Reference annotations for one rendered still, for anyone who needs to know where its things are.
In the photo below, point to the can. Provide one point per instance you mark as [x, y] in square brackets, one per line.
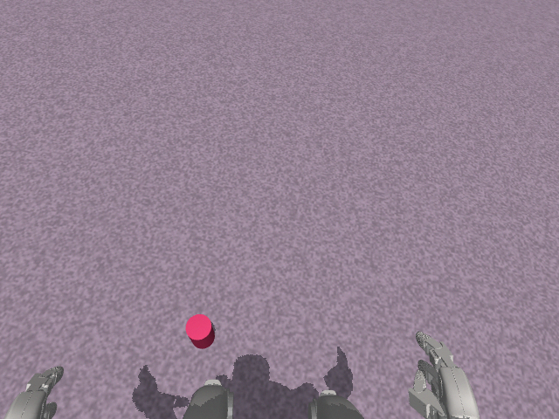
[200, 331]

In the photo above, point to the right robot hand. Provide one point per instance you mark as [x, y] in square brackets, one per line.
[451, 394]

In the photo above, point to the left robot hand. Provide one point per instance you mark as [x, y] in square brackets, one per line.
[31, 404]

